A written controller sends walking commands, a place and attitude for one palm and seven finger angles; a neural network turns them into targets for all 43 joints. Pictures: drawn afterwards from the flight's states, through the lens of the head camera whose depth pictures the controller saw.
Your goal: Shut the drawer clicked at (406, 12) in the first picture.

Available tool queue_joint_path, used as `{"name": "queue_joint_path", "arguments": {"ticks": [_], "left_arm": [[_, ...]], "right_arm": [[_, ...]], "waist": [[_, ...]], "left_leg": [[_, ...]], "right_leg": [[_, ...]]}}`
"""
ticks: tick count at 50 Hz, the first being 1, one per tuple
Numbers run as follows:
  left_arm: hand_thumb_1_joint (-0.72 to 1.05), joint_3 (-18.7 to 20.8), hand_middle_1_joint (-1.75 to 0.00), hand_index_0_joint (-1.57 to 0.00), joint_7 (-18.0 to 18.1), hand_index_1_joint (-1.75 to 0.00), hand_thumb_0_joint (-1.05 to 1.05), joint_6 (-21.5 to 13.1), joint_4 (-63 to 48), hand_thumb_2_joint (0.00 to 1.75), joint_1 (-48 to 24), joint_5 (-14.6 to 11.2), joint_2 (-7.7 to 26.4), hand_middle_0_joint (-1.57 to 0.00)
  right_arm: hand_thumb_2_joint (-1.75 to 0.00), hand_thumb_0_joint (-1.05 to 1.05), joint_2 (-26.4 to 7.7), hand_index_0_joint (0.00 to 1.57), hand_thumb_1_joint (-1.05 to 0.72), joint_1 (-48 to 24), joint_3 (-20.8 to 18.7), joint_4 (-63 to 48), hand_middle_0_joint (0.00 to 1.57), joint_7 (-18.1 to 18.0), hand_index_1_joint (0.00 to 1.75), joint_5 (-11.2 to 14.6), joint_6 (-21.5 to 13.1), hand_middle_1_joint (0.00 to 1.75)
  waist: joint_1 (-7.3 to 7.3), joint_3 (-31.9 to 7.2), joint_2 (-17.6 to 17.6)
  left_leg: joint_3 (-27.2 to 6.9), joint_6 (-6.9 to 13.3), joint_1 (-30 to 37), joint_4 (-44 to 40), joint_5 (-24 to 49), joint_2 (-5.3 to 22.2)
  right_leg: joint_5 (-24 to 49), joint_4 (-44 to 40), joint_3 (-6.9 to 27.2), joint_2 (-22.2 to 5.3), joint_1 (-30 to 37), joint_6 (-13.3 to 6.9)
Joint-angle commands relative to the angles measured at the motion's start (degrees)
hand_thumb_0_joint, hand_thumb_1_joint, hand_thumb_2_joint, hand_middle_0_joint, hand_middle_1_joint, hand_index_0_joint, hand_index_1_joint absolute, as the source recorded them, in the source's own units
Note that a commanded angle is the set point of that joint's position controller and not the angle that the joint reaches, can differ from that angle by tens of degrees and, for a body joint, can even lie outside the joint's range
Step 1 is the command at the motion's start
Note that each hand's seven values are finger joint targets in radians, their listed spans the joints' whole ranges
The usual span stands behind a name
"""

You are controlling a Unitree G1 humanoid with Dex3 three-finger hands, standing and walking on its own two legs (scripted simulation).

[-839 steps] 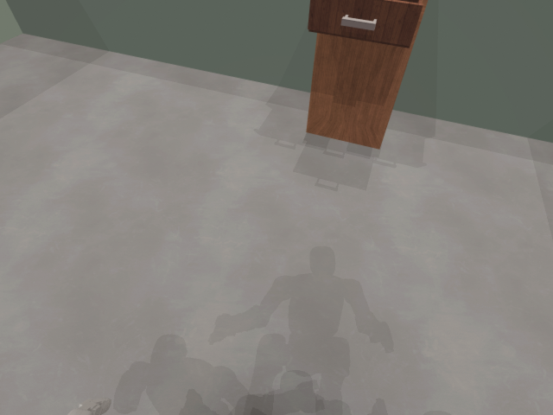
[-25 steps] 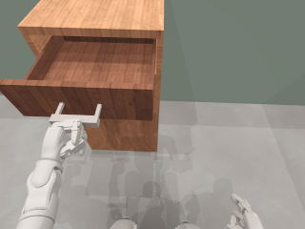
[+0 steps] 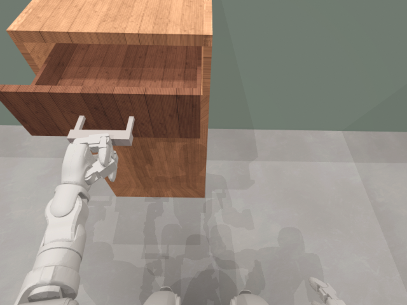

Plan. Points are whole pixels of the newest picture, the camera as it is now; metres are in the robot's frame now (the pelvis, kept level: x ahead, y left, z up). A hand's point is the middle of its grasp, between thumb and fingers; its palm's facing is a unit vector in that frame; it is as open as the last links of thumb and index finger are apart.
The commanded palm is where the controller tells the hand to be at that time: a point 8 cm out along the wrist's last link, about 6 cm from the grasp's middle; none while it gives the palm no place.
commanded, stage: push the drawer shut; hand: left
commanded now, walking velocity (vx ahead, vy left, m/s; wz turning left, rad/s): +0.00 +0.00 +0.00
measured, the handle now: (103, 129) +0.45 +0.22 +0.06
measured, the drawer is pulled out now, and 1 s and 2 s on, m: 0.16 0.04 0.00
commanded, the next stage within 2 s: pull the fist back off the drawer in 1.66 s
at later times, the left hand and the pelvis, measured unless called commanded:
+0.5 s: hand (120, 139) +0.43 +0.18 +0.06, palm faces +0.00 -1.00 -0.04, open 3.3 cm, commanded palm +0.42 +0.23 +0.06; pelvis -0.01 +0.00 -0.01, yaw +0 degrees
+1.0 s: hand (126, 115) +0.50 +0.18 +0.06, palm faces +0.00 -1.00 -0.04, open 3.3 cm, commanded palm +0.49 +0.23 +0.06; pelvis -0.01 +0.00 -0.02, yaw -2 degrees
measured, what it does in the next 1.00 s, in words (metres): stands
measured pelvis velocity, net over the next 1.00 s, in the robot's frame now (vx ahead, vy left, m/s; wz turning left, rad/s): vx -0.01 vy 0.00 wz -0.03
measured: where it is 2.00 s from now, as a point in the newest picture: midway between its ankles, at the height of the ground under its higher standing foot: outside the picture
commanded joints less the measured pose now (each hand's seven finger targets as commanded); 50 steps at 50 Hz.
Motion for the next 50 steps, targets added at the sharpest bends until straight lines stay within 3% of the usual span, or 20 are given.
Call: {"name": "queue_joint_path", "arguments": {"ticks": [1, 6, 7, 9, 13, 15, 17, 20, 25, 28, 29, 30, 32, 34, 37, 39, 40, 44, 46, 50], "left_arm": [[0.90, 3.60, -1.60, -1.40, 0.84, -1.60, 0.00, -4.33, -10.53, 0.90, -25.06, -0.29, 11.82, -1.40], [0.90, 4.66, -1.60, -1.40, 0.12, -1.60, 0.00, -4.77, -8.16, 0.90, -28.33, -0.21, 13.19, -1.40], [0.90, 3.94, -1.60, -1.40, -0.05, -1.60, 0.00, -4.72, -6.81, 0.90, -29.12, -0.16, 12.11, -1.40], [0.90, 4.33, -1.60, -1.40, 0.03, -1.60, 0.00, -5.01, -5.09, 0.90, -33.23, -0.07, 13.14, -1.40], [0.90, 2.59, -1.60, -1.40, 0.08, -1.60, 0.00, -5.55, -3.30, 0.90, -36.97, 0.36, 11.42, -1.40], [0.90, 2.91, -1.60, -1.40, 0.44, -1.60, 0.00, -5.69, -1.31, 0.90, -38.48, 0.84, 12.07, -1.40], [0.90, 4.45, -1.60, -1.40, 0.55, -1.60, 0.00, -5.84, 1.73, 0.90, -39.91, 1.43, 14.21, -1.40], [0.90, 3.69, -1.60, -1.40, 0.58, -1.60, 0.00, -6.49, 2.43, 0.90, -43.49, 1.98, 13.76, -1.40], [0.90, 3.43, -1.60, -1.40, 1.08, -1.60, 0.00, -7.23, 5.39, 0.90, -47.52, 2.44, 13.42, -1.40], [0.90, 6.08, -1.60, -1.40, 1.22, -1.60, 0.00, -7.14, 9.43, 0.90, -49.67, 3.15, 17.49, -1.40], [0.90, 4.90, -1.60, -1.40, 1.00, -1.60, 0.00, -7.14, 10.26, 0.90, -51.31, 3.35, 16.41, -1.40], [0.90, 5.83, -1.60, -1.40, 1.07, -1.60, 0.00, -7.24, 10.72, 0.90, -52.58, 3.50, 17.72, -1.40], [0.90, 7.73, -1.60, -1.40, 1.08, -1.60, 0.00, -7.56, 10.78, 0.90, -52.14, 3.78, 19.58, -1.40], [0.90, 6.34, -1.60, -1.40, 0.83, -1.60, 0.00, -7.48, 11.09, 0.90, -53.79, 4.01, 18.41, -1.40], [0.90, 7.23, -1.60, -1.40, 0.96, -1.60, 0.00, -6.92, 13.89, 0.90, -54.97, 4.09, 19.58, -1.40], [0.90, 9.32, -1.60, -1.40, 0.86, -1.60, 0.00, -6.75, 14.68, 0.90, -55.76, 4.66, 22.89, -1.40], [0.90, 8.57, -1.60, -1.40, 0.69, -1.60, 0.00, -6.64, 14.39, 0.90, -57.06, 4.67, 22.38, -1.40], [0.90, 10.78, -1.60, -1.40, 0.50, -1.60, 0.00, -6.23, 15.73, 0.90, -58.37, 5.09, 25.63, -1.40], [0.90, 9.41, -1.60, -1.40, 0.36, -1.60, 0.00, -5.88, 17.01, 0.90, -59.40, 5.27, 24.09, -1.40], [0.90, 9.06, -1.60, -1.40, 0.78, -1.60, 0.00, -5.52, 17.96, 0.90, -61.86, 5.87, 24.32, -1.40]], "right_arm": [[-0.90, 0.00, -8.63, 0.20, -0.90, 2.08, -3.42, -5.88, 0.20, -0.81, 0.30, 0.08, -1.28, 0.30], [-0.90, 0.00, -8.42, 0.20, -0.90, 2.46, -3.34, -5.56, 0.20, -0.80, 0.30, 0.11, -0.35, 0.30], [-0.90, 0.00, -8.24, 0.20, -0.90, 2.56, -3.23, -5.50, 0.20, -0.79, 0.30, 0.15, -0.13, 0.30], [-0.90, 0.00, -8.48, 0.20, -0.90, 2.87, -3.21, -4.94, 0.20, -0.87, 0.30, 0.11, 0.16, 0.30], [-0.90, 0.00, -8.49, 0.20, -0.90, 3.77, -3.38, -4.48, 0.20, -0.70, 0.30, 0.02, 0.49, 0.30], [-0.90, 0.00, -8.66, 0.20, -0.90, 4.07, -3.36, -4.33, 0.20, -0.60, 0.30, -0.04, 0.75, 0.30], [-0.90, 0.00, -9.07, 0.20, -0.90, 4.79, -3.42, -3.76, 0.20, -0.66, 0.30, -0.10, 1.12, 0.30], [-0.90, 0.00, -8.88, 0.20, -0.90, 5.21, -3.46, -3.48, 0.20, -0.51, 0.30, -0.21, 1.48, 0.30], [-0.90, 0.00, -8.95, 0.20, -0.90, 6.48, -3.55, -2.88, 0.20, -0.01, 0.30, -0.61, 1.95, 0.30], [-0.90, 0.00, -9.37, 0.20, -0.90, 7.35, -3.42, -2.55, 0.20, -0.10, 0.30, -0.65, 2.66, 0.30], [-0.90, 0.00, -9.11, 0.20, -0.90, 7.22, -3.28, -2.48, 0.20, -0.11, 0.30, -0.55, 2.72, 0.30], [-0.90, 0.00, -9.30, 0.20, -0.90, 7.53, -3.26, -2.26, 0.20, -0.17, 0.30, -0.69, 2.75, 0.30], [-0.90, 0.00, -9.50, 0.20, -0.90, 8.62, -3.38, -2.48, 0.20, -0.09, 0.30, -0.98, 2.91, 0.30], [-0.90, 0.00, -9.26, 0.20, -0.90, 8.85, -3.30, -2.42, 0.20, 0.08, 0.30, -1.09, 3.19, 0.30], [-0.90, 0.00, -9.64, 0.20, -0.90, 9.91, -3.31, -2.01, 0.20, 0.28, 0.30, -1.20, 3.61, 0.30], [-0.90, 0.00, -9.90, 0.20, -0.90, 10.59, -3.27, -2.08, 0.20, 0.22, 0.30, -1.28, 3.94, 0.30], [-0.90, 0.00, -9.79, 0.20, -0.90, 10.69, -3.25, -1.96, 0.20, 0.23, 0.30, -1.29, 4.03, 0.30], [-0.90, 0.00, -10.24, 0.20, -0.90, 12.00, -3.27, -2.06, 0.20, 0.22, 0.30, -1.49, 4.69, 0.30], [-0.90, 0.00, -10.17, 0.20, -0.90, 12.47, -3.10, -2.03, 0.20, 0.38, 0.30, -1.67, 4.86, 0.30], [-0.90, 0.00, -10.51, 0.20, -0.90, 13.45, -3.19, -1.51, 0.20, 0.49, 0.30, -1.96, 5.33, 0.30]], "waist": [[-2.44, -17.96, -0.94], [-2.41, -18.99, 2.35], [-2.76, -18.60, 2.36], [-3.26, -18.15, 1.71], [-3.98, -20.45, 2.78], [-3.98, -20.36, 3.02], [-4.17, -20.07, 1.13], [-4.53, -21.79, 4.09], [-5.04, -23.15, 4.60], [-5.86, -21.72, 0.78], [-6.34, -20.92, 2.13], [-6.37, -20.95, 2.63], [-5.55, -24.52, 3.42], [-6.10, -24.85, 5.37], [-7.22, -23.81, 2.41], [-6.70, -24.94, 3.81], [-7.50, -24.85, 3.72], [-7.45, -26.07, 4.52], [-8.06, -25.33, 5.24], [-9.10, -25.76, 7.09]], "left_leg": [[-2.75, 0.57, 10.17, -7.32, 10.59, -1.05], [-2.41, 0.48, 10.47, -7.14, 10.78, -1.12], [-2.32, 0.48, 10.77, -7.10, 10.78, -1.13], [-2.71, 0.44, 10.00, -6.99, 9.38, -1.03], [-2.96, 0.44, 11.88, -6.38, 10.33, -0.90], [-2.99, 0.42, 11.23, -6.28, 9.24, -0.98], [-3.28, 0.54, 9.88, -5.98, 8.64, -0.86], [-3.19, 0.45, 11.14, -5.45, 9.36, -0.86], [-3.50, 0.46, 11.67, -4.75, 10.61, -0.76], [-3.11, 0.98, 7.29, -4.04, 8.84, -0.72], [-2.81, 1.03, 6.39, -4.01, 6.96, -0.85], [-2.85, 1.09, 5.99, -3.87, 6.29, -0.82], [-3.18, 1.06, 7.83, -3.58, 9.22, -0.83], [-3.22, 0.92, 8.75, -3.06, 10.48, -0.69], [-3.02, 1.30, 6.17, -2.52, 9.49, -0.58], [-2.82, 1.23, 5.17, -2.17, 9.45, -0.65], [-2.78, 1.39, 5.24, -2.03, 9.90, -0.57], [-2.65, 1.42, 4.63, -1.41, 10.68, -0.48], [-3.16, 1.39, 5.12, -1.33, 10.66, -0.37], [-3.54, 1.26, 6.84, -0.95, 11.97, -0.03]], "right_leg": [[11.89, -6.76, 3.48, 2.02, 7.65, 0.08], [12.28, -6.68, 3.88, 2.06, 7.61, -0.16], [12.27, -6.78, 3.76, 2.06, 6.87, -0.13], [10.80, -6.75, 3.80, 2.11, 5.81, -0.06], [11.15, -6.28, 3.56, 2.23, 4.10, -0.07], [10.02, -6.26, 3.63, 2.24, 3.53, -0.13], [9.38, -5.93, 3.54, 2.35, 3.08, -0.13], [9.66, -5.57, 3.64, 2.30, 1.86, -0.22], [10.08, -4.93, 3.45, 2.53, 0.46, -0.30], [9.59, -4.92, 4.16, 2.69, 1.21, 0.13], [8.09, -5.21, 4.43, 2.63, 0.47, 0.20], [7.39, -5.25, 4.58, 2.59, 0.19, 0.12], [9.43, -4.25, 4.32, 2.80, 0.98, -0.13], [10.16, -4.03, 4.24, 2.81, -0.36, -0.11], [9.88, -4.35, 4.55, 3.08, -0.14, 0.26], [9.98, -4.01, 4.82, 3.04, 0.61, 0.16], [10.52, -4.17, 4.89, 3.03, 0.43, 0.31], [11.10, -3.94, 5.12, 3.19, 0.58, 0.37], [10.35, -3.69, 4.63, 3.40, -1.36, 0.16], [10.28, -3.70, 4.21, 3.45, -3.93, 0.20]]}}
